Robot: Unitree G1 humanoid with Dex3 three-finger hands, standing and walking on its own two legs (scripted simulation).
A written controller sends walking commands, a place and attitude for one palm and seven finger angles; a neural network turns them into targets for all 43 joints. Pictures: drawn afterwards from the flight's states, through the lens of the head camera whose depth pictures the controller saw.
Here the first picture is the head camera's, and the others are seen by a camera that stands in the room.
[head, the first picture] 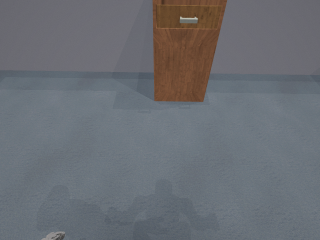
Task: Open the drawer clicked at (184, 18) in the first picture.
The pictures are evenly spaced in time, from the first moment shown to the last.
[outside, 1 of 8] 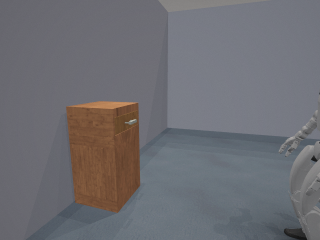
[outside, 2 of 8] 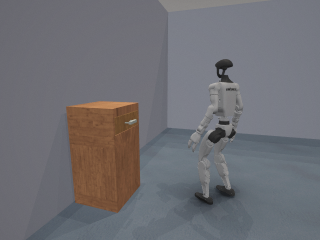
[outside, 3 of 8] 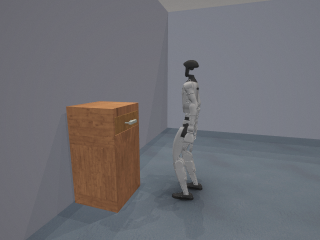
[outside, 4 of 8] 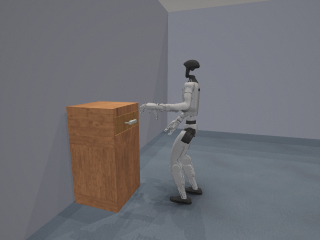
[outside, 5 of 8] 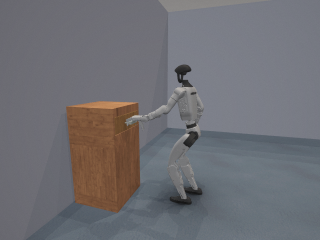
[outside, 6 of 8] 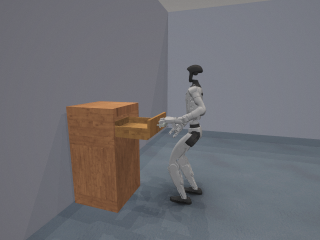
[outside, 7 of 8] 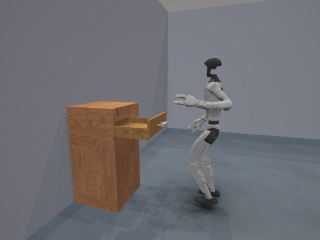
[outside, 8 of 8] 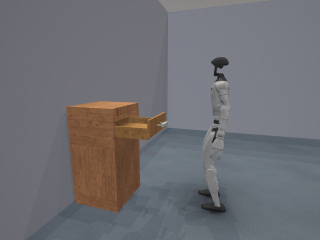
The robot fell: no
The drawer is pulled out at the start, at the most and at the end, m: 0.00 0.30 0.30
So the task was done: yes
